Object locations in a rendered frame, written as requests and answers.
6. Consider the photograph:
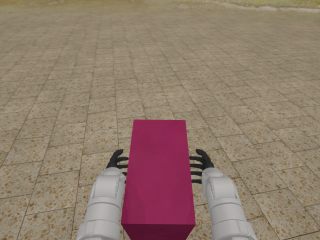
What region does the right robot forearm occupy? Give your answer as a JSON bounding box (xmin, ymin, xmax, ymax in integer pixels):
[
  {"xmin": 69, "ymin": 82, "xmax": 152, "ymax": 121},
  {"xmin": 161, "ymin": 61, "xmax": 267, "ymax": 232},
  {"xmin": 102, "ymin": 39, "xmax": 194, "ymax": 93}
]
[{"xmin": 201, "ymin": 167, "xmax": 258, "ymax": 240}]

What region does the robot left hand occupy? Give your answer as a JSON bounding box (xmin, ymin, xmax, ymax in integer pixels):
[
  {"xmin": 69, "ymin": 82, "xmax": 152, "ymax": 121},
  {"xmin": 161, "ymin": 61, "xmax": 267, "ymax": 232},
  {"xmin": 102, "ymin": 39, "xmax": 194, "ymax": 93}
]
[{"xmin": 106, "ymin": 149, "xmax": 129, "ymax": 184}]

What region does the carton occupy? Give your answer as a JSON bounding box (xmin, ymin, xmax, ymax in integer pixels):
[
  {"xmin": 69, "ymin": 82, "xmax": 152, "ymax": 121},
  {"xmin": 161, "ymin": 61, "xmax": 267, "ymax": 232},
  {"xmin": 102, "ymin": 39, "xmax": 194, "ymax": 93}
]
[{"xmin": 121, "ymin": 119, "xmax": 196, "ymax": 240}]

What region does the left robot forearm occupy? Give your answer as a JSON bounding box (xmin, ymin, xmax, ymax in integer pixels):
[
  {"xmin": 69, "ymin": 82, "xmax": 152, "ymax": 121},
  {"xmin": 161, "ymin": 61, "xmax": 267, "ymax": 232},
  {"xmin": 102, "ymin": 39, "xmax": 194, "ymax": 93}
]
[{"xmin": 76, "ymin": 167, "xmax": 125, "ymax": 240}]

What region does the robot right hand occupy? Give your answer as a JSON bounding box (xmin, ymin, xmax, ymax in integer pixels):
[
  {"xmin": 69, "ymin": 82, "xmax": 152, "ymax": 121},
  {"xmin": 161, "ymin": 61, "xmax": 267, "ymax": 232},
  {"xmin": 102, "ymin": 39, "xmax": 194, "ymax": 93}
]
[{"xmin": 189, "ymin": 149, "xmax": 214, "ymax": 184}]

